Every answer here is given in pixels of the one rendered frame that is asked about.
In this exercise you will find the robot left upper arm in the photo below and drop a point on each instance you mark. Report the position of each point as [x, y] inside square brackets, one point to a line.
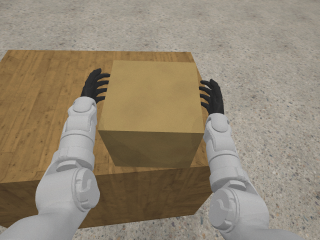
[63, 201]

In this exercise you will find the left robot forearm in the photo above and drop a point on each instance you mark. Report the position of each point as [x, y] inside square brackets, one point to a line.
[77, 139]

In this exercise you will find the robot right upper arm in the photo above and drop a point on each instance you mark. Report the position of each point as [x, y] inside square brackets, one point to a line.
[240, 215]

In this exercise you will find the right robot forearm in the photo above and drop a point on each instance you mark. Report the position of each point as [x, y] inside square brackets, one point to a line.
[223, 159]

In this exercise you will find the carton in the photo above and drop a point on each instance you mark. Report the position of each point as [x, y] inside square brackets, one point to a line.
[152, 114]

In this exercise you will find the robot right hand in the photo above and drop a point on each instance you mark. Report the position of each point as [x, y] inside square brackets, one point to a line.
[215, 101]

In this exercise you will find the pedestal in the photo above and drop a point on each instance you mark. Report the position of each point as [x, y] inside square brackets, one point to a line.
[37, 87]

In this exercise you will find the robot left hand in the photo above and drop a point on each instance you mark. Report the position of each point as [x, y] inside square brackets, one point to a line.
[91, 84]

